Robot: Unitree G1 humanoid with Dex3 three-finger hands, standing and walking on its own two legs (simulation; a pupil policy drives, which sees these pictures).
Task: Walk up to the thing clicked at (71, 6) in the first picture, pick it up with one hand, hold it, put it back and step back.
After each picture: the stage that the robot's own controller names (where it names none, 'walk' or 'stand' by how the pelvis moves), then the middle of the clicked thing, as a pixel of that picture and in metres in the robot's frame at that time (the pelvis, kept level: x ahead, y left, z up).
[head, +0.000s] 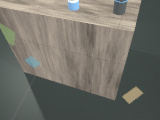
stand; out of the picture +0.92 +0.09 +0.04
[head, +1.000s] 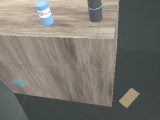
walk; (44, 13) +0.79 +0.26 +0.04
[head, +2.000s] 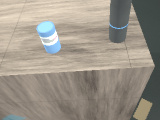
rise first; (49, 38) +0.51 +0.17 +0.06
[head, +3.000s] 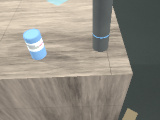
stand; (35, 44) +0.51 +0.24 +0.06
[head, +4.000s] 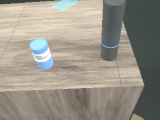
stand; (42, 54) +0.47 +0.20 +0.05
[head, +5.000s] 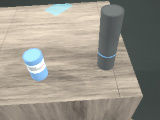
stand; (36, 65) +0.42 +0.21 +0.04
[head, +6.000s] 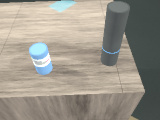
stand; (41, 59) +0.44 +0.19 +0.03
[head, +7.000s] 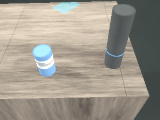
stand; (45, 61) +0.44 +0.18 +0.03
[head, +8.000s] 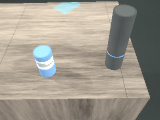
stand; (45, 61) +0.43 +0.18 +0.03
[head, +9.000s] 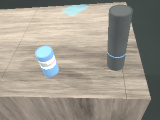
rise first; (47, 61) +0.44 +0.21 +0.04
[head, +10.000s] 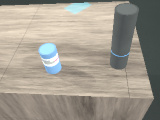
go down; (50, 59) +0.44 +0.20 +0.04
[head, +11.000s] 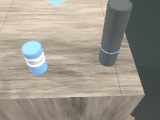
go down; (35, 58) +0.44 +0.18 +0.04
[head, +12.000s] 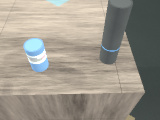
go down; (37, 55) +0.45 +0.18 +0.05
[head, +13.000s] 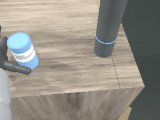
close in; (24, 52) +0.43 +0.20 +0.07
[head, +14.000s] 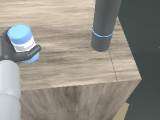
close; (24, 44) +0.45 +0.19 +0.08
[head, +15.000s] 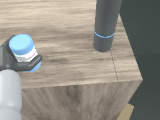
lift; (26, 54) +0.42 +0.20 +0.08
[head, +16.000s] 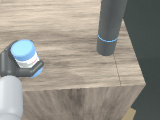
lift; (28, 59) +0.40 +0.20 +0.08
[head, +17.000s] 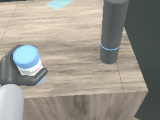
lift; (30, 66) +0.35 +0.18 +0.13
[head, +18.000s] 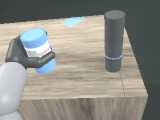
hold; (39, 51) +0.34 +0.15 +0.23
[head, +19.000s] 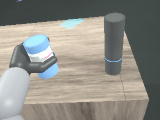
hold; (42, 57) +0.33 +0.15 +0.21
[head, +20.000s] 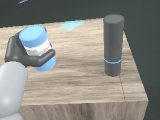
crouch; (39, 49) +0.33 +0.15 +0.24
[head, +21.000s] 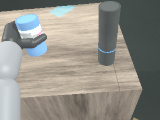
crouch; (32, 35) +0.43 +0.17 +0.20
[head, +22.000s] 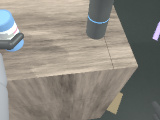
lower; (7, 31) +0.49 +0.21 +0.10
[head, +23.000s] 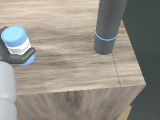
lower; (19, 46) +0.44 +0.21 +0.09
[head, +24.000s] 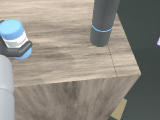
lower; (16, 40) +0.46 +0.21 +0.09
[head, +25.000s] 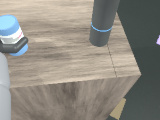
lower; (12, 36) +0.47 +0.22 +0.09
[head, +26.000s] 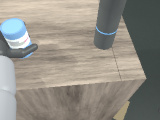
open; (18, 39) +0.46 +0.21 +0.09
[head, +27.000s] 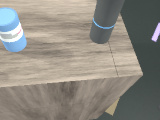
sink last; (10, 31) +0.47 +0.20 +0.10
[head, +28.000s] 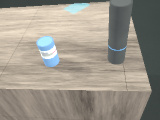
sink last; (48, 52) +0.48 +0.21 +0.07
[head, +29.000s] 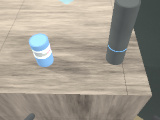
stand; (42, 51) +0.45 +0.20 +0.05
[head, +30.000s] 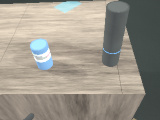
stand; (42, 54) +0.47 +0.21 +0.04
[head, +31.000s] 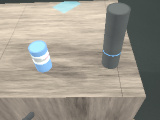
stand; (41, 57) +0.45 +0.21 +0.04
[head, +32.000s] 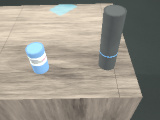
walk; (38, 58) +0.46 +0.21 +0.04
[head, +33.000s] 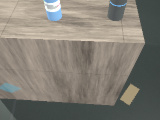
walk; (52, 5) +0.67 +0.15 +0.06
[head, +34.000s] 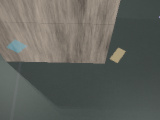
walk; out of the picture +1.05 +0.22 +0.06
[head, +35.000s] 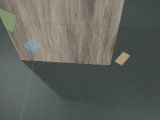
stand; out of the picture +1.22 +0.13 +0.05
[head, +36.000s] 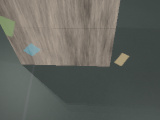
stand; out of the picture +1.22 +0.15 +0.03
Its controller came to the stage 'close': yes
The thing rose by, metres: 0.22
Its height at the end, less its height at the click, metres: +0.00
